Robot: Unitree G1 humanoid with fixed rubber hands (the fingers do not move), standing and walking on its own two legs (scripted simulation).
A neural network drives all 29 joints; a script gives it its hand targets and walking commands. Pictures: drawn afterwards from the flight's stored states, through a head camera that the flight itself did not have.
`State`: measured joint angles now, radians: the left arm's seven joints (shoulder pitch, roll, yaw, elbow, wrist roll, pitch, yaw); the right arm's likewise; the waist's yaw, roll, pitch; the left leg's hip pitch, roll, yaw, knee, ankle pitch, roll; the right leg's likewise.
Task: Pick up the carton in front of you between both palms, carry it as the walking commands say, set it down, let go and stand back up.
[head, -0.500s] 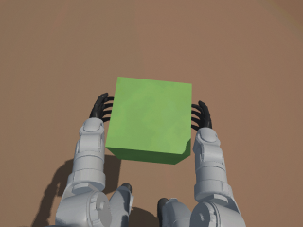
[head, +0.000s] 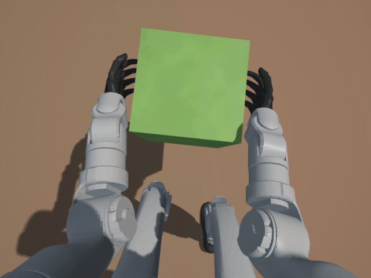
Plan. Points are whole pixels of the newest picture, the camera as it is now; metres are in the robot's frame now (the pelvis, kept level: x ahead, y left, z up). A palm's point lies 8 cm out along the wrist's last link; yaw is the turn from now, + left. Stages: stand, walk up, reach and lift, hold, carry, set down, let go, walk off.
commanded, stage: set down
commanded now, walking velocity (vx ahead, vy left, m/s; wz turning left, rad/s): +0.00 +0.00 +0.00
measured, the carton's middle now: (188, 101) +0.47 +0.06 -0.16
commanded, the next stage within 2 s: none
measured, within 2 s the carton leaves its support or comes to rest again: rests again in 1.36 s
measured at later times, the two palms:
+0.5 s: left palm (124, 101) +0.47 +0.23 -0.24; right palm (231, 108) +0.50 -0.07 -0.23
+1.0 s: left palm (129, 106) +0.49 +0.24 -0.38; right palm (217, 111) +0.53 -0.05 -0.38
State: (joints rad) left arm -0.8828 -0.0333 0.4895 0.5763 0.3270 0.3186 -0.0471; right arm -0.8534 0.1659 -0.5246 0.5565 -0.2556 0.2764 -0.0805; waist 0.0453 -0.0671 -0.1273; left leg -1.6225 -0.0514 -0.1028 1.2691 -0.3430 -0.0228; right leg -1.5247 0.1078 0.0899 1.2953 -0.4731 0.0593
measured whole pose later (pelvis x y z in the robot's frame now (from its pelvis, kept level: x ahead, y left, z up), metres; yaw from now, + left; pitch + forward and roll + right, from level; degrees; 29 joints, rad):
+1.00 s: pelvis -0.03 +0.00 -0.21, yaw -4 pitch +42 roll -4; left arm -1.38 0.27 0.39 0.83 0.11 0.29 0.01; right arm -1.43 -0.11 -0.30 0.88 -0.03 0.25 -0.22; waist 0.14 -0.07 0.29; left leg -2.24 -0.06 -0.09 2.04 -0.52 -0.05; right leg -2.14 0.22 0.07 2.07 -0.67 0.12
